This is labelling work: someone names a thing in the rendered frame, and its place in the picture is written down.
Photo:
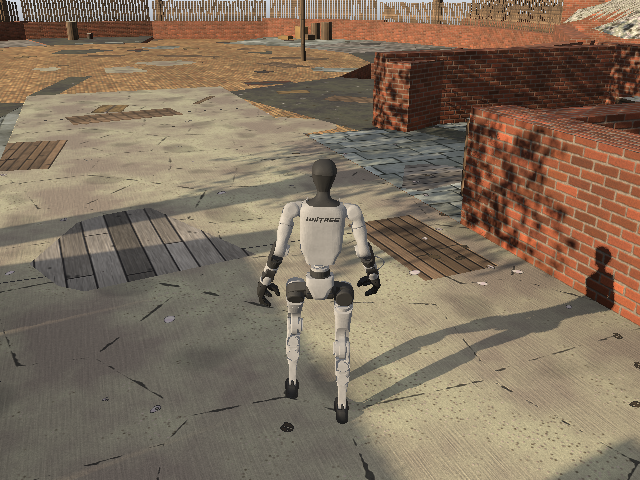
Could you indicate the robot left thigh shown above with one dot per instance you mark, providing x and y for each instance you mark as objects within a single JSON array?
[{"x": 295, "y": 295}]

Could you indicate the robot left hand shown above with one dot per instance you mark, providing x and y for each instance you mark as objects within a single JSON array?
[{"x": 262, "y": 290}]

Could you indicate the right robot shin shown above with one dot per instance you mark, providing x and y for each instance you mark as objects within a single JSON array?
[{"x": 342, "y": 372}]

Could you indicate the robot right upper arm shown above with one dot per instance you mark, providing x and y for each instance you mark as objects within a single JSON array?
[{"x": 354, "y": 213}]

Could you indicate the right robot forearm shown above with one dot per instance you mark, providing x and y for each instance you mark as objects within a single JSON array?
[{"x": 370, "y": 265}]

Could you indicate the left robot forearm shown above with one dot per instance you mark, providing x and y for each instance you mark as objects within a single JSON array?
[{"x": 271, "y": 267}]

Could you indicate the robot right hand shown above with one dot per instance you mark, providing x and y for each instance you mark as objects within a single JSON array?
[{"x": 366, "y": 281}]

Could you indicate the robot left upper arm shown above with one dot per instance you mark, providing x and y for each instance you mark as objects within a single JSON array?
[{"x": 290, "y": 211}]

